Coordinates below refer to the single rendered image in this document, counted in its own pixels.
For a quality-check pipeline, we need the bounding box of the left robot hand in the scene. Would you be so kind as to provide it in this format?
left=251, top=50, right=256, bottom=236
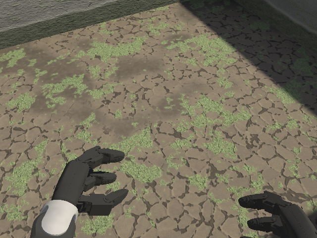
left=52, top=146, right=129, bottom=216

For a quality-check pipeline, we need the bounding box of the right robot hand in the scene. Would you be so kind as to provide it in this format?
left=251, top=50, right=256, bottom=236
left=238, top=190, right=317, bottom=238

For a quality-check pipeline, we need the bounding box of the robot left forearm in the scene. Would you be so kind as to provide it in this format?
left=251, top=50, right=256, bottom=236
left=30, top=199, right=78, bottom=238

